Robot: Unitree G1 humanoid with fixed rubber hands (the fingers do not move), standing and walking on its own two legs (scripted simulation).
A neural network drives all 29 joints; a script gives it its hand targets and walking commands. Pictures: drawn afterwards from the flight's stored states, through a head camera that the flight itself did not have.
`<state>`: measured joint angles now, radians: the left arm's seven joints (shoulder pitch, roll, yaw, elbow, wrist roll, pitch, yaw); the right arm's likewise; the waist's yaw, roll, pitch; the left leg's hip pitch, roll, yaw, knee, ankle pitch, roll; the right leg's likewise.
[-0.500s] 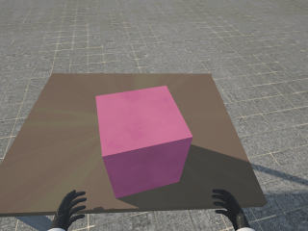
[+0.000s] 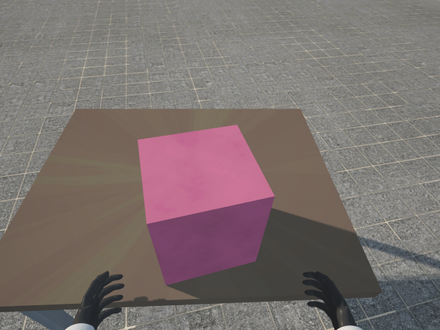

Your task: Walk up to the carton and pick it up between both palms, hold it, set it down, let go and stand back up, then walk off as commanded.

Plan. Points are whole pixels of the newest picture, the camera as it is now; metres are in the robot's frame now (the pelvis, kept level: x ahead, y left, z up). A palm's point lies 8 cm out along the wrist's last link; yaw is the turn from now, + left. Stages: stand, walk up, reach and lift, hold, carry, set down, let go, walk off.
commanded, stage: let go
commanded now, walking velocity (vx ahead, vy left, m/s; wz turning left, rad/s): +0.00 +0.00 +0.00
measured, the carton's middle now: (201, 205) +0.39 +0.06 +0.00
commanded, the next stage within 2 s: stand in 0.50 s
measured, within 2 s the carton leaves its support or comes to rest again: neither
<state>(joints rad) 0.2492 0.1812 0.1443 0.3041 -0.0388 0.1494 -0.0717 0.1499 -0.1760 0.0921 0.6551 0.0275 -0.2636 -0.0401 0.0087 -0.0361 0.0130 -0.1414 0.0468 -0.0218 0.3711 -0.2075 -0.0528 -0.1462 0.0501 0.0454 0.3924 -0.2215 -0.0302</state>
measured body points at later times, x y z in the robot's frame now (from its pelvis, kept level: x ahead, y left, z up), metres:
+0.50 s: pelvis +0.00 +0.00 +0.00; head +0.00 +0.02 +0.45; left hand +0.18 +0.25 -0.05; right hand +0.20 -0.20 -0.06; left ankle +0.00 +0.15 -0.74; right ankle -0.01 -0.10 -0.74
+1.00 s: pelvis -0.01 +0.03 -0.01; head -0.03 +0.06 +0.44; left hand +0.16 +0.32 -0.06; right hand +0.20 -0.20 -0.05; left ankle +0.00 +0.15 -0.74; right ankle -0.01 -0.10 -0.74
